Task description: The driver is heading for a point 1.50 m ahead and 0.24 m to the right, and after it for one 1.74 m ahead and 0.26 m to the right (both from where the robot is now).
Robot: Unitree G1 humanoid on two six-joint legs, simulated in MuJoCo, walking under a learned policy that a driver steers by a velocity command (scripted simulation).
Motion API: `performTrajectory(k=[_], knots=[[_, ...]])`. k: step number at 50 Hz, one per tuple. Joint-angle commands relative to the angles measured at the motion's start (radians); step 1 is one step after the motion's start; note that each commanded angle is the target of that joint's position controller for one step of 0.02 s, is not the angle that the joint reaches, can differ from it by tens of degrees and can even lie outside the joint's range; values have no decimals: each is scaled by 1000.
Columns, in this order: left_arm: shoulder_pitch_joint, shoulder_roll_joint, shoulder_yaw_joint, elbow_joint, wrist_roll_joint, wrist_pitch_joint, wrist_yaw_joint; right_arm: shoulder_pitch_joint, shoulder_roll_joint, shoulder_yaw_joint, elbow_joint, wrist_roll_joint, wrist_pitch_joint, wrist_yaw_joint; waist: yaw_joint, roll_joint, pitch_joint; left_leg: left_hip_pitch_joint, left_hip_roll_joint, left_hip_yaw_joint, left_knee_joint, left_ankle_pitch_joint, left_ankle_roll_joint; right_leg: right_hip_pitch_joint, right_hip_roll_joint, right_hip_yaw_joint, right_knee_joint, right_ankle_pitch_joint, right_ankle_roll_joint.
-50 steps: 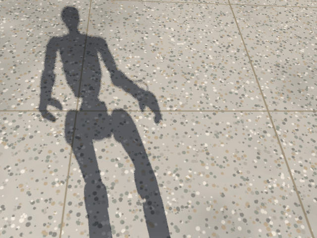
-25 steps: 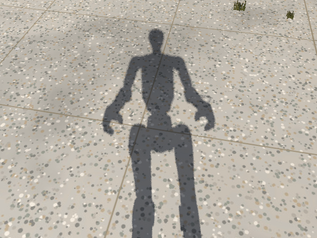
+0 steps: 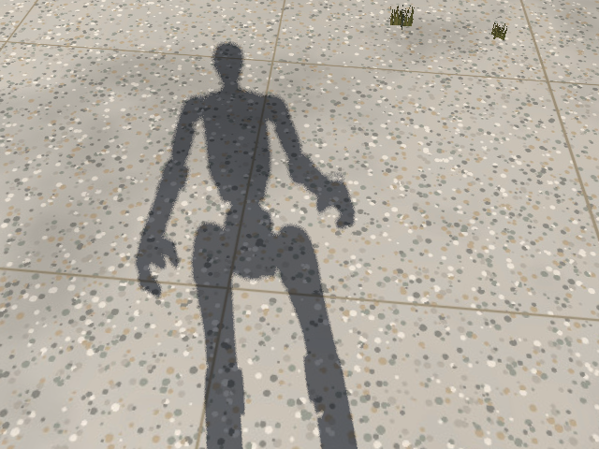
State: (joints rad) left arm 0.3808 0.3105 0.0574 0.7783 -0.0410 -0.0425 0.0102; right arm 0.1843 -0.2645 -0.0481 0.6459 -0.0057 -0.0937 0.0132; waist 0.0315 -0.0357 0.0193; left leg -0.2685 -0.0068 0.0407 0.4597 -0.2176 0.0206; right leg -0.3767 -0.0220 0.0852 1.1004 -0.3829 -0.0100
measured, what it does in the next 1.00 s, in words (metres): walks ahead, turning right: right foot, then left foot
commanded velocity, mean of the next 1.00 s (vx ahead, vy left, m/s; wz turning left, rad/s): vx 0.49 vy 0.00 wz -0.31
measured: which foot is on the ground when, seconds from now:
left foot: down 0.00-0.36, up 0.38-0.88, down 0.90-1.00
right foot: up 0.00-0.36, down 0.38-0.92, up 0.94-1.00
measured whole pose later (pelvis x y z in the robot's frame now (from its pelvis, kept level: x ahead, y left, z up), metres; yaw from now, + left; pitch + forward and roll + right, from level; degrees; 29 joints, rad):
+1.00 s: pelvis +0.57 -0.10 -0.01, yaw -17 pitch +1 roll +0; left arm 0.31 0.31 0.03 0.75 -0.01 -0.08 -0.01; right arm 0.19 -0.30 -0.04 0.68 0.01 -0.08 0.04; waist 0.01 -0.01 0.04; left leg -0.38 -0.08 0.00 0.52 -0.16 0.08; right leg -0.30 0.04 0.06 1.13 -0.41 -0.02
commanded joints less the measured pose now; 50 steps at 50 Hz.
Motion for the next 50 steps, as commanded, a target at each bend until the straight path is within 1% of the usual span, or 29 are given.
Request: performTrajectory(k=[1,4,8,12,14,16,17,18,19,20,21,22,23,24,25,28,30,33,36,40,42,43,44,45,46,47,48,49,50], knots=[[-65,63,22,-98,3,-6,-10,74,-98,-36,-5,-8,-12,-7,-58,163,15,225,261,-253,-287,31,144,-313,-94,31,68,110,-2],[-110,29,13,-123,11,9,-19,72,-114,-45,22,0,-27,-9,-44,120,43,195,267,-147,-322,180,166,-349,-98,23,12,170,16],[-214,16,-1,-166,19,-1,-39,67,-152,-55,52,3,-22,-15,-61,95,72,196,251,-11,-339,263,158,-337,-93,-11,-229,347,24],[-350,12,-10,-219,18,-9,-67,119,-194,-65,91,18,-8,-22,-102,69,101,247,265,77,-327,313,132,-293,-72,-87,-407,405,-12],[-380,29,-4,-243,16,-8,-77,137,-213,-69,107,27,6,-22,-95,75,92,312,279,109,-274,456,114,-272,-46,-119,-454,357,-45],[-338,68,16,-251,19,-1,-79,140,-247,-77,110,31,23,-28,-51,114,22,365,279,141,-128,811,93,-160,24,-177,-461,257,-89],[-244,104,36,-234,17,4,-76,138,-260,-80,107,33,33,-32,6,126,-42,362,270,156,20,940,82,-37,68,-199,-465,218,-117],[-83,152,67,-197,13,11,-65,127,-252,-74,100,37,38,-36,97,111,-128,266,242,179,231,923,54,204,105,-196,-517,263,-156],[65,221,95,-166,9,27,-43,154,-202,-53,80,16,32,-38,149,8,-215,15,197,170,539,540,13,511,0,-5,-525,261,-206],[6,325,102,-186,8,14,-40,264,-62,-6,22,-14,6,-20,-1,-237,-332,-403,-14,47,895,-381,-43,799,-268,608,-642,32,-404],[34,227,78,-214,14,-1,-45,136,-165,-21,10,21,-28,-7,94,-100,-412,-491,-6,-156,969,-366,-28,806,-304,766,-791,-95,-402],[-4,183,63,-198,24,-15,-48,40,-201,-31,-23,53,-42,-3,92,-55,-243,-551,33,-148,928,-256,-10,683,-277,621,-824,-26,-347],[-64,164,56,-199,21,-22,-47,29,-183,-23,-25,40,-50,-11,39,31,-147,-513,77,-142,839,-169,-5,526,-234,504,-823,98,-317],[-125,138,48,-208,24,-24,-45,36,-181,-26,-13,14,-49,-19,-3,48,-95,-450,105,-140,758,-128,-14,398,-194,409,-825,230,-297],[-159,122,41,-221,40,-26,-41,61,-187,-30,-6,4,-39,-18,-37,18,-83,-381,124,-149,726,-97,-22,313,-168,355,-843,323,-294],[-162,120,38,-199,34,-34,-28,80,-154,-22,8,-12,-9,-17,-61,11,-60,-327,126,-113,623,-51,-69,187,-138,251,-877,483,-302],[-134,130,38,-172,33,-35,-15,20,-123,-10,-6,-14,0,-17,-40,5,-30,-343,121,-93,506,58,-94,151,-111,180,-888,526,-285],[-92,129,33,-138,27,-30,-7,-96,-89,7,-24,-8,-7,-7,14,-22,-12,-281,89,-74,257,290,-94,130,-57,101,-880,445,-224],[-41,148,32,-103,27,-33,-10,-175,-94,10,-35,14,-17,11,61,-38,14,-259,73,-63,135,393,-71,181,-102,113,-890,333,-214],[4,157,35,-56,30,-24,-11,-225,-120,3,-65,21,-21,31,69,-40,48,-372,66,-71,72,244,3,388,-197,138,-836,431,-200],[-11,166,39,-46,30,-16,-6,-179,-132,-3,-62,23,-19,38,36,-51,29,-326,44,-56,58,145,41,447,-209,111,-778,606,-175],[-31,173,40,-48,33,-11,-3,-112,-150,-14,-47,23,-17,37,-4,-56,-18,-225,9,-27,50,118,65,453,-190,77,-700,794,-158],[-49,164,35,-54,38,-4,1,17,-180,-34,-11,20,-15,33,-73,-32,-107,-44,-26,-1,28,158,95,426,-145,22,-536,943,-134],[-45,137,20,-79,56,-4,10,169,-233,-50,12,16,-11,28,-133,36,-234,231,85,-157,57,232,151,266,-104,-21,-283,791,-97],[63,60,-3,-107,57,-23,3,236,-322,-75,20,11,-8,30,-85,285,-334,573,301,-651,-21,58,328,-144,83,-75,97,201,-2],[31,95,-5,-104,51,-46,-7,255,-233,-54,27,32,-5,34,-112,268,-352,647,330,-847,-145,-107,335,-306,93,43,187,-149,1],[-67,145,7,-128,17,-63,-20,197,-189,-42,14,29,1,27,-121,190,-209,544,313,-723,-164,-147,292,-385,36,59,215,-84,-9],[-136,137,3,-144,17,-75,-23,150,-183,-40,0,19,7,23,-112,90,-123,416,273,-618,-176,-77,267,-379,0,38,172,-18,-15],[-172,129,4,-154,37,-82,-21,115,-170,-35,-7,16,12,21,-87,33,-55,306,236,-542,-194,33,257,-366,-28,23,90,30,-9]])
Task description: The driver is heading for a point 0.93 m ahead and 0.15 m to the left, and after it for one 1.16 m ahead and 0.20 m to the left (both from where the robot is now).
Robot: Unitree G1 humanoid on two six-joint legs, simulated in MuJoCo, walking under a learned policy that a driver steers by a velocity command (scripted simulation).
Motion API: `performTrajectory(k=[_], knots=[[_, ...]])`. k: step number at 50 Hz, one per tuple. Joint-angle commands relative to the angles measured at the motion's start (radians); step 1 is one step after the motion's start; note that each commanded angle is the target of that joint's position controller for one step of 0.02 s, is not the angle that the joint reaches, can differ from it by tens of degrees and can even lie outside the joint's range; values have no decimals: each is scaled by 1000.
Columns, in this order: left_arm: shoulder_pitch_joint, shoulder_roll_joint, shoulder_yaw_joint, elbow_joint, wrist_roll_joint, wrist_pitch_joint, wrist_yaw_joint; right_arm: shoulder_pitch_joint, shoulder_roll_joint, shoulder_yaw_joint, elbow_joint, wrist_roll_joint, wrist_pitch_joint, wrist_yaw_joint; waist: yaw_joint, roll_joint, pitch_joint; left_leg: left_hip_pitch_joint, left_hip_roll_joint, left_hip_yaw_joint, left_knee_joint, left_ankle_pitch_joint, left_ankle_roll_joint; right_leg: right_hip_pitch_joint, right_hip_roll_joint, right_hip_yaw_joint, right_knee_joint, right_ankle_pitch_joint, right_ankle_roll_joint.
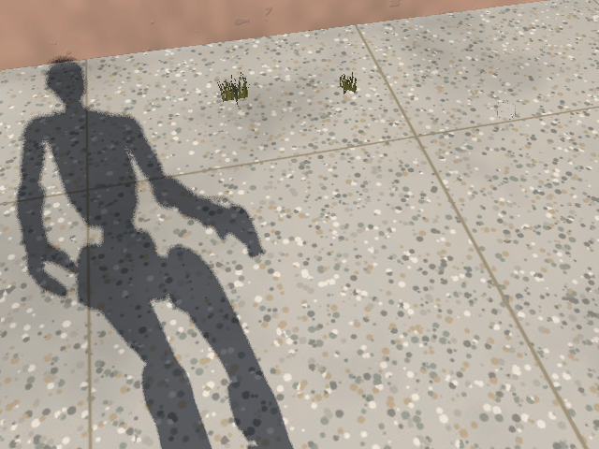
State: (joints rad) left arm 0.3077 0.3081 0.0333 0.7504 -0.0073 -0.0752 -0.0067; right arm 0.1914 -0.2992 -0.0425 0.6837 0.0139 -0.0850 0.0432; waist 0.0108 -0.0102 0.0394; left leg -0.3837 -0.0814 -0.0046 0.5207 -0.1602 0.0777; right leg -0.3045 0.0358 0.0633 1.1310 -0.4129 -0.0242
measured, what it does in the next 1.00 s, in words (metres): walks ahead, turning left: right foot, then left foot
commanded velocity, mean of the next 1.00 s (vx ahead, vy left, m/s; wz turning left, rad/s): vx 0.50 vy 0.00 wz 0.39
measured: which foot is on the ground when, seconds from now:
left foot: down 0.00-0.40, up 0.42-0.86, down 0.88-1.00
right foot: up 0.00-0.36, down 0.38-0.88, up 0.90-1.00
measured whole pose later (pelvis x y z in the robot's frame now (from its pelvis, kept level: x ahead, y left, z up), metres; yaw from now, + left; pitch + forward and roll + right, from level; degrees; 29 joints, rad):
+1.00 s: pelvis +0.51 +0.13 +0.00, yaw +25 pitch +1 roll -1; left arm 0.35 0.30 0.04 0.88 -0.04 -0.07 -0.01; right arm 0.13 -0.26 -0.03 0.63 0.00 -0.06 0.02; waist 0.04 -0.01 0.05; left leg -0.38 0.00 0.06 0.53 -0.18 0.04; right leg -0.32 -0.05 0.03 1.11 -0.44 -0.01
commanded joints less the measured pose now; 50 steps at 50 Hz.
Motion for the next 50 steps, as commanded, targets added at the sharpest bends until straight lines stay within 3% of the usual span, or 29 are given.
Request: performTrajectory(k=[1,3,5,10,13,15,17,18,19,20,21,22,23,24,26,28,31,35,38,40,42,43,44,45,46,47,48,49,50], knots=[[-93,128,33,-129,19,-48,-2,89,-123,-34,-53,-11,3,-12,-36,20,-63,354,279,-446,-274,74,193,-384,-108,44,-3,99,13],[-66,107,30,-127,29,-37,2,75,-124,-35,-57,-8,4,-20,-9,69,-68,290,248,-394,-296,194,204,-335,-111,28,-73,118,46],[-83,87,23,-132,30,-26,8,88,-140,-40,-46,-2,4,-31,-7,72,-55,231,227,-337,-307,261,208,-329,-104,6,-160,155,78],[-276,43,6,-172,21,-33,3,159,-167,-52,-5,10,23,-57,-72,88,-33,151,155,-271,-286,218,137,-226,-41,-9,-507,461,104],[-348,58,13,-189,7,-44,-8,207,-165,-53,18,18,36,-63,-93,95,-32,194,178,-337,-245,158,121,-184,-14,10,-603,495,90],[-354,79,24,-191,3,-51,-13,210,-158,-54,23,18,45,-67,-81,109,-32,260,202,-399,-199,133,108,-167,-13,36,-653,446,70],[-303,104,38,-179,0,-59,-12,189,-160,-59,20,14,52,-69,-46,137,-38,290,217,-439,-140,182,92,-99,-17,34,-678,366,36],[-221,124,52,-158,2,-62,-6,170,-145,-54,13,13,54,-67,1,135,-77,274,185,-423,-66,242,71,26,-21,16,-725,377,7],[-97,157,66,-143,16,-66,2,156,-103,-38,-3,4,52,-61,63,100,-194,202,137,-376,122,223,41,255,-113,80,-700,368,-47],[32,234,87,-130,33,-58,10,239,-38,-17,-23,5,45,-59,69,-85,-352,-71,11,-246,441,-54,-26,617,-329,380,-693,274,-168],[73,212,87,-101,11,-44,1,309,-49,-9,-36,19,39,-60,45,-306,-400,-297,-1,-187,652,-442,-51,711,-466,710,-780,56,-253],[23,130,67,-116,0,-38,1,257,-141,-32,-19,27,42,-59,58,-169,-252,-372,68,-199,738,-378,-61,585,-437,645,-818,-71,-218],[-19,96,57,-121,5,-30,4,169,-162,-40,-32,20,48,-59,64,-88,-139,-374,101,-159,750,-293,-69,458,-391,493,-834,-15,-180],[-57,81,50,-112,10,-27,4,123,-149,-41,-46,9,50,-57,47,-51,-61,-359,128,-140,717,-236,-77,341,-347,384,-866,98,-167],[-91,61,43,-97,19,-31,4,114,-114,-43,-55,10,58,-48,10,-93,-15,-297,175,-123,663,-171,-80,217,-288,237,-920,222,-150],[-94,67,49,-79,12,-40,2,106,-75,-35,-64,13,66,-43,1,-98,-8,-290,190,-100,630,-140,-89,178,-278,148,-960,297,-165],[-86,104,62,-49,12,-45,3,51,-57,-28,-91,6,66,-38,5,-65,0,-334,205,-98,519,-41,-105,197,-289,53,-987,414,-184],[-55,129,62,-9,3,-36,-2,-56,-21,-8,-109,3,42,-19,42,-33,10,-258,176,-55,255,147,-85,205,-249,-70,-991,499,-165],[10,158,67,32,-15,-23,-4,-158,-20,-2,-143,6,31,-3,72,-30,36,-232,154,-16,128,162,-65,262,-274,-87,-986,501,-158],[38,173,70,59,-25,-11,-4,-194,-36,-5,-164,6,29,4,66,-41,43,-233,141,-5,74,94,-40,335,-306,-82,-956,564,-148],[46,191,72,78,-32,4,-1,-165,-65,-18,-167,-2,28,5,23,-68,8,-133,105,28,27,11,-6,376,-315,-84,-862,792,-130],[36,195,68,86,-36,11,1,-63,-95,-36,-141,-6,27,1,-48,-72,-56,32,75,54,-20,34,20,354,-292,-106,-738,939,-110],[40,176,56,88,-32,12,4,90,-147,-63,-93,-8,28,-10,-126,-62,-149,283,72,49,-35,88,47,251,-245,-134,-555,936,-80],[52,104,28,53,-7,2,2,254,-237,-88,-66,-28,35,-29,-174,62,-305,647,298,-217,4,110,128,-47,-171,-160,-220,599,-29],[147,16,-3,49,-2,-15,-6,264,-272,-87,-66,-25,37,-32,-113,261,-455,819,509,-640,-110,-6,249,-304,-18,-51,63,-176,11],[65,135,31,58,-32,-22,-9,248,-177,-63,-69,-24,32,-31,-156,142,-386,741,483,-603,-155,-58,211,-385,-55,67,153,-175,5],[-5,149,40,26,-49,-25,-10,193,-150,-52,-58,-18,26,-30,-132,137,-228,609,446,-432,-181,-2,173,-436,-97,40,140,-92,0],[-34,129,38,25,-38,-24,-4,131,-120,-45,-50,-15,20,-27,-96,95,-157,491,398,-334,-213,47,147,-415,-135,21,87,-8,4],[-31,120,42,29,-25,-14,0,83,-89,-37,-49,-18,12,-23,-63,108,-104,394,366,-257,-253,91,136,-378,-158,20,49,53,13]])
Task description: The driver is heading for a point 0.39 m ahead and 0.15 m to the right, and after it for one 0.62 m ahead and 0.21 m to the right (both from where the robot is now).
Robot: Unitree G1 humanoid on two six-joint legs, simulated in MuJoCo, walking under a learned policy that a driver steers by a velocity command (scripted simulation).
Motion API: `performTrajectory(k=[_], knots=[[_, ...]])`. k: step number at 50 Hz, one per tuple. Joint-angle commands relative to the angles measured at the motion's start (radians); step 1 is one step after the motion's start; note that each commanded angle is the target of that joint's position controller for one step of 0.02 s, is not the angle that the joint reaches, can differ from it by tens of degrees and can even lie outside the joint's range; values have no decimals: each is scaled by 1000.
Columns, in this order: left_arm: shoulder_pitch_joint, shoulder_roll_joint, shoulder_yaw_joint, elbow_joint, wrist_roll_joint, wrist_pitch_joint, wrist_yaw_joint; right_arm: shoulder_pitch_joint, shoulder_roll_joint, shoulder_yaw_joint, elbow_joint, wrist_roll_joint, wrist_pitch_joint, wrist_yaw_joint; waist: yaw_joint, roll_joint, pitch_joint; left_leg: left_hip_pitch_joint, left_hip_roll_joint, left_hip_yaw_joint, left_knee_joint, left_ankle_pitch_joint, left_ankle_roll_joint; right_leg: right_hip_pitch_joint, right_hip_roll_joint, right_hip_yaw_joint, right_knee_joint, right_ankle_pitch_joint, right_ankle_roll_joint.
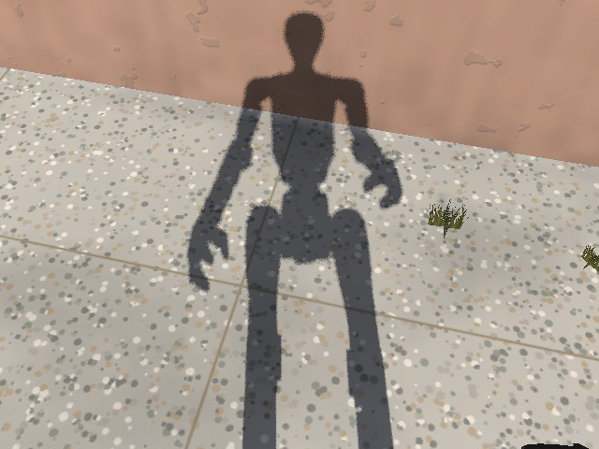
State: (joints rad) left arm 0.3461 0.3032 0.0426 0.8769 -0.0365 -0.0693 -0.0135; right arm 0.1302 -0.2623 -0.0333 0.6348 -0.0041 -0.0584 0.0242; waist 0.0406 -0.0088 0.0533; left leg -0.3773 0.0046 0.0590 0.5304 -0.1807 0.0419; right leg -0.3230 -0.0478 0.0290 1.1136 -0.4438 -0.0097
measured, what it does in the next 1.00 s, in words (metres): walks ahead, turning right: right foot, then left foot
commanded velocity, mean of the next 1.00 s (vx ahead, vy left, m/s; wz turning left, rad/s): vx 0.45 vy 0.00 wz -0.45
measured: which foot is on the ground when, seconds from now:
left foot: down 0.00-0.42, up 0.44-0.86, down 0.88-1.00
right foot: up 0.00-0.40, down 0.42-0.90, up 0.92-1.00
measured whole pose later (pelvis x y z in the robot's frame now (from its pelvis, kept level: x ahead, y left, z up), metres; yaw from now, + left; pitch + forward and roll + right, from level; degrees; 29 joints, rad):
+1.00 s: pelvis +0.53 -0.12 -0.01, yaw -31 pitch +2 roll +1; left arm 0.30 0.30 0.06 0.74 -0.01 0.00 0.03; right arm 0.07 -0.26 -0.04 0.71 -0.02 -0.10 0.03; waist 0.04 -0.02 0.05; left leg -0.43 -0.03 0.00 0.51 -0.10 0.02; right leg -0.33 0.09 0.16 1.13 -0.57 0.03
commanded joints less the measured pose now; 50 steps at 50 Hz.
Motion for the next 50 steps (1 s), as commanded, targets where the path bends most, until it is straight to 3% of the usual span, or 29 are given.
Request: performTrajectory(k=[1,3,7,11,16,18,19,20,21,22,23,24,25,26,27,28,30,33,36,38,40,42,44,45,46,47,48,49,50], knots=[[-32,108,34,-83,4,-5,7,114,-106,-43,2,-6,-24,-2,-60,124,-104,316,261,-264,-306,122,165,-294,-92,63,56,135,6],[-5,61,28,-73,2,22,10,89,-98,-48,23,-8,-46,-1,-31,104,-76,243,258,-190,-369,167,175,-261,-95,62,42,182,22],[-91,42,27,-108,10,34,11,95,-117,-59,69,-17,-58,-17,-34,76,-9,247,243,-47,-412,237,158,-350,-91,87,-115,352,39],[-216,16,12,-149,17,24,-17,120,-156,-71,99,-7,-49,-31,-78,50,28,279,239,63,-429,248,134,-323,-73,15,-347,509,21],[-325,31,13,-222,17,27,-45,177,-193,-88,146,20,-15,-37,-103,45,56,456,292,112,-350,359,108,-368,-50,-45,-468,404,-37],[-294,57,27,-236,17,32,-51,162,-221,-96,146,26,1,-43,-67,74,7,494,292,140,-231,662,84,-277,6,-103,-473,305,-75],[-226,82,42,-227,15,36,-50,151,-233,-99,142,28,10,-47,-24,90,-44,494,282,153,-115,817,70,-179,48,-134,-468,257,-98],[-92,122,68,-197,12,38,-44,132,-233,-96,137,33,19,-50,56,79,-116,441,250,179,73,867,43,8,97,-152,-515,280,-131],[76,195,105,-154,10,46,-27,143,-210,-84,127,23,15,-55,131,21,-207,251,206,182,344,676,-2,301,83,-58,-553,315,-175],[80,319,128,-154,-1,46,-12,245,-58,-37,75,-20,-7,-40,21,-270,-273,-220,17,138,726,-253,-80,649,-187,481,-617,198,-359],[92,264,106,-196,10,27,-18,177,-99,-32,64,10,-49,-28,67,-171,-437,-356,-58,-124,877,-434,-74,746,-289,836,-801,36,-440],[61,198,88,-190,20,12,-21,63,-164,-49,34,51,-73,-18,94,-100,-305,-446,0,-163,870,-343,-45,673,-269,707,-839,88,-375],[10,170,80,-193,17,3,-20,36,-155,-43,24,47,-87,-21,57,-42,-210,-431,45,-157,785,-253,-25,538,-227,581,-832,170,-337],[-59,133,69,-204,15,1,-18,34,-156,-47,36,19,-90,-28,12,2,-142,-372,80,-153,693,-201,-29,398,-186,477,-831,292,-307],[-101,106,58,-221,27,0,-13,51,-168,-55,43,4,-82,-31,-23,-17,-124,-293,101,-160,639,-162,-34,301,-157,410,-847,394,-297],[-118,102,56,-233,33,0,-10,63,-166,-58,44,-2,-70,-28,-42,-27,-115,-248,104,-159,606,-143,-44,245,-139,384,-867,446,-296],[-111,120,60,-232,26,-3,0,70,-137,-53,44,-10,-50,-28,-55,-18,-97,-221,100,-134,519,-114,-75,170,-121,322,-886,541,-299],[-73,153,70,-218,20,2,20,-30,-100,-37,15,-13,-37,-29,-28,-28,-55,-221,71,-113,313,55,-114,99,-70,244,-895,539,-266],[-36,154,70,-205,15,13,30,-136,-79,-27,-9,-3,-44,-19,17,-64,-42,-144,22,-106,98,236,-120,62,-28,221,-879,425,-217],[-1,159,72,-191,11,18,31,-184,-91,-29,-24,8,-51,-10,37,-71,-39,-113,3,-114,34,273,-116,77,-45,262,-860,374,-207],[19,143,69,-176,13,28,37,-187,-112,-36,-26,1,-60,-2,36,-83,-40,-112,-8,-123,-28,266,-95,151,-60,285,-780,458,-186],[22,132,67,-170,20,40,45,-156,-130,-45,-18,-8,-70,5,21,-104,-64,-82,-16,-121,-54,229,-61,222,-77,317,-686,570,-159],[-22,105,58,-185,23,44,48,-40,-144,-56,13,-25,-82,0,-49,-106,-124,87,-12,-90,-134,338,-10,229,-22,295,-536,711,-107],[-25,62,41,-210,38,40,46,55,-192,-63,18,-44,-87,-4,-85,-36,-250,320,126,-198,-71,631,48,140,32,256,-340,569,-64],[156,8,23,-190,33,37,43,123,-237,-72,36,-52,-72,-5,-39,231,-397,663,381,-503,-18,897,245,-142,175,179,0,-106,17],[221,88,31,-170,21,37,38,166,-198,-69,57,-9,-54,5,-45,259,-469,694,444,-692,-65,649,295,-245,150,196,150,-266,38],[120,147,48,-168,11,50,41,120,-148,-54,40,2,-43,5,-76,148,-346,580,386,-603,-105,479,253,-288,113,200,213,-198,57],[22,148,49,-190,18,64,50,61,-131,-43,40,-3,-32,-2,-70,88,-244,456,335,-501,-138,385,210,-300,84,156,180,-142,70],[-24,135,48,-201,30,78,55,8,-96,-26,42,-9,-25,-4,-54,68,-172,332,295,-430,-168,367,194,-273,54,140,113,-110,78]])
